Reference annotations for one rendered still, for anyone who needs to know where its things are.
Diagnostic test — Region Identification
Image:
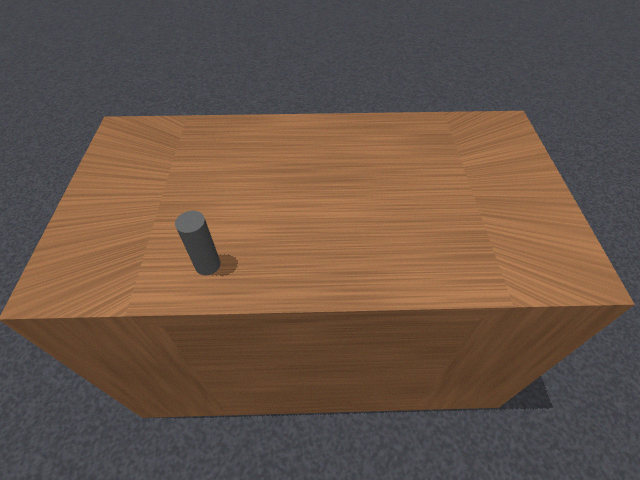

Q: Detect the can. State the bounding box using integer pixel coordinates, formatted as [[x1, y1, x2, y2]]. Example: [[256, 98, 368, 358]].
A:
[[175, 211, 221, 275]]

